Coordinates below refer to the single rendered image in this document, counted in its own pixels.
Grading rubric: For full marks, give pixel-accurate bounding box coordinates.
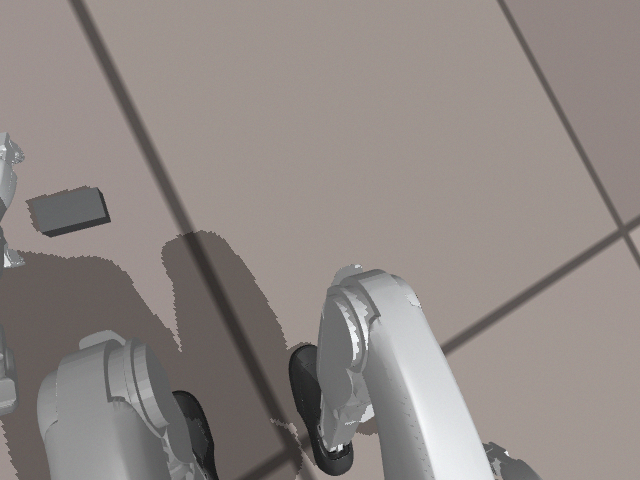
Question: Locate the left robot arm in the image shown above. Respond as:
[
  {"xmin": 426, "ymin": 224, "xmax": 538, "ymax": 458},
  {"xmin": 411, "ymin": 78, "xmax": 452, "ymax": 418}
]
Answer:
[{"xmin": 0, "ymin": 226, "xmax": 19, "ymax": 416}]

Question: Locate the right robot hand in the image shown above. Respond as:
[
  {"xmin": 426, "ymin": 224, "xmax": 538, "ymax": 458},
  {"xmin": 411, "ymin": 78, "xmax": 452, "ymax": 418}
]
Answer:
[{"xmin": 482, "ymin": 442, "xmax": 543, "ymax": 480}]

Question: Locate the left robot foot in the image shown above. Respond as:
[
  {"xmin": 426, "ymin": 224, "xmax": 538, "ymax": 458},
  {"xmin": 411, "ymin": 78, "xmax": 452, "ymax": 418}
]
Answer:
[{"xmin": 172, "ymin": 390, "xmax": 219, "ymax": 480}]

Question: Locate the small box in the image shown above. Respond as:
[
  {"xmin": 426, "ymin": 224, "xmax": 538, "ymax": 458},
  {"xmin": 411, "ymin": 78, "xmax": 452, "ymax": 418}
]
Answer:
[{"xmin": 32, "ymin": 187, "xmax": 111, "ymax": 238}]

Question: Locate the right robot foot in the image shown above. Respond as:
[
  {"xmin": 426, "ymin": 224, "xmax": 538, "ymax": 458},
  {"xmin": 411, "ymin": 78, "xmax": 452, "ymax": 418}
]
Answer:
[{"xmin": 289, "ymin": 345, "xmax": 354, "ymax": 476}]

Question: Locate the left robot hand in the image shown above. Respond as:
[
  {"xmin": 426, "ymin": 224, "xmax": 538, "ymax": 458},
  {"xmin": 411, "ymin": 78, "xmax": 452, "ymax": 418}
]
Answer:
[{"xmin": 0, "ymin": 132, "xmax": 26, "ymax": 270}]

